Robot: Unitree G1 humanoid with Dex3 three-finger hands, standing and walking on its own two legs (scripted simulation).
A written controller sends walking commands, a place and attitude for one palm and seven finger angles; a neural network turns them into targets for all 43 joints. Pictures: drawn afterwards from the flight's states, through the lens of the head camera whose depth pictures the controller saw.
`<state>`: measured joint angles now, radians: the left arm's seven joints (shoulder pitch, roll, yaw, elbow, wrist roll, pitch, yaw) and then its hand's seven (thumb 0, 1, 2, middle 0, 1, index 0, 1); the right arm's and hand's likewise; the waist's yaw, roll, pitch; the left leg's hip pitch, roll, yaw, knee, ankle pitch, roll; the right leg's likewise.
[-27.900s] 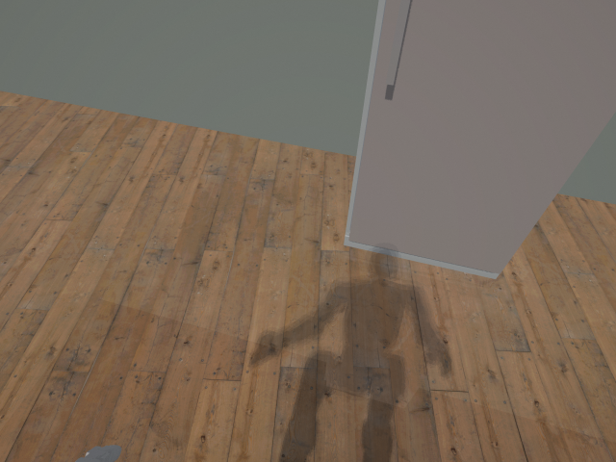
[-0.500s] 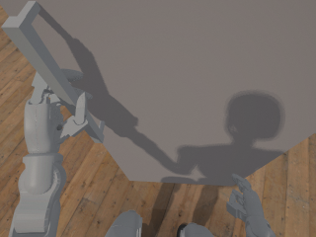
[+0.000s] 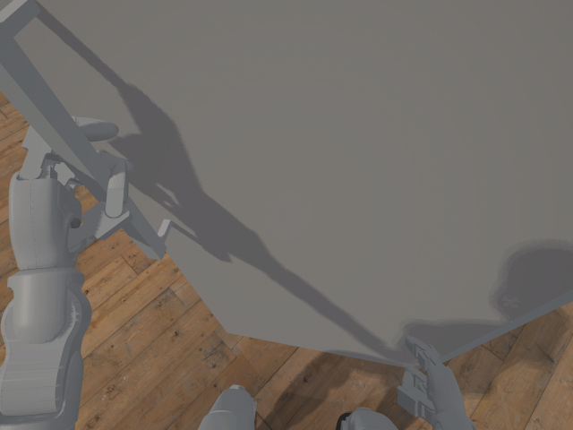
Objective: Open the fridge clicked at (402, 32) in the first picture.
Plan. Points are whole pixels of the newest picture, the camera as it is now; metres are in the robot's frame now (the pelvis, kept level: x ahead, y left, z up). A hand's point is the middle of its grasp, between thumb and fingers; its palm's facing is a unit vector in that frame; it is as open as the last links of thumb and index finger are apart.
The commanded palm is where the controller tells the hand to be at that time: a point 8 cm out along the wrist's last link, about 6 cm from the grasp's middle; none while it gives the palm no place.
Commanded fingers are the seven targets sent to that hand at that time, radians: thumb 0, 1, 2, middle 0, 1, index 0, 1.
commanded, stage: walk backward, drawing the door open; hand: left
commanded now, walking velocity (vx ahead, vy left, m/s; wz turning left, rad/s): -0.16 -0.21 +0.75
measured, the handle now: (111, 169) +0.34 +0.20 +0.19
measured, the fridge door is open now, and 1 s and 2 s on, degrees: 46 67 67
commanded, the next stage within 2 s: stop walking and hold the door back in 0.46 s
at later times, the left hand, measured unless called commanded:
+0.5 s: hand (75, 377) +0.15 +0.17 +0.19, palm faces +0.56 -0.78 -0.27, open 6.2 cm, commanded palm +0.09 +0.19 +0.20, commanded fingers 0.00 0.90 0.90 -0.45 -1.40 -0.45 -1.40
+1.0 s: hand (69, 426) +0.12 +0.15 +0.20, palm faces +0.61 -0.77 -0.18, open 5.7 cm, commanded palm +0.09 +0.18 +0.19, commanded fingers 0.00 0.90 0.90 -0.45 -1.40 -0.45 -1.40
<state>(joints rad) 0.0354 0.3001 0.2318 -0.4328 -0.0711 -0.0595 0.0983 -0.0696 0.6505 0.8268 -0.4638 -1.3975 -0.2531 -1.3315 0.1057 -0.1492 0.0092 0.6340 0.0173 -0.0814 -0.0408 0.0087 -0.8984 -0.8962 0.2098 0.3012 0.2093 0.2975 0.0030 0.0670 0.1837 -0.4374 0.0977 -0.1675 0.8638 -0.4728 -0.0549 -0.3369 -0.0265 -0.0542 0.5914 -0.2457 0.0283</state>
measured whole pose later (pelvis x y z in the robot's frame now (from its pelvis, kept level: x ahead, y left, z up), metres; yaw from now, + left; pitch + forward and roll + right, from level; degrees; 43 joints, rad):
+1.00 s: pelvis -0.15 -0.18 +0.02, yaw +29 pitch -2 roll -1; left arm -0.50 0.29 0.07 0.27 -0.03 -0.09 0.12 -0.02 0.65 0.81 -0.45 -1.46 -0.42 -1.39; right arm 0.17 -0.23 -0.01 0.65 0.03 -0.07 -0.09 0.01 -0.90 -0.90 0.20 0.30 0.20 0.30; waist 0.01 0.01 0.10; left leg -0.19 0.02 0.03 0.49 -0.26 0.03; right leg -0.45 -0.03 -0.06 0.89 -0.39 0.02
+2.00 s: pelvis -0.15 -0.22 +0.01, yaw +26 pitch +1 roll +0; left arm -0.55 0.36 0.24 0.60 -0.06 -0.29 0.02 0.00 -0.27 0.34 -0.44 -1.38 -0.33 -1.32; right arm 0.30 -0.27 0.01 0.71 0.03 -0.16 -0.07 0.01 -0.90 -0.90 0.21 0.30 0.21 0.30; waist -0.01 0.00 -0.02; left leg -0.37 0.04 0.05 0.57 -0.23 -0.01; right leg -0.36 0.00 -0.04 0.60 -0.26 -0.03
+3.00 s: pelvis -0.13 -0.18 +0.01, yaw +26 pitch +3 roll -1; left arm -0.36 0.45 0.41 0.40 -0.16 -0.20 -0.15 -0.01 -0.55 0.20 -0.25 -1.15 -0.25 -1.15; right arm 0.29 -0.25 0.02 0.68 0.04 -0.10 -0.10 0.01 -0.90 -0.90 0.21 0.30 0.21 0.30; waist 0.00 0.02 -0.06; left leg -0.37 0.02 0.06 0.60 -0.29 0.02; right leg -0.34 -0.01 -0.03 0.58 -0.30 0.01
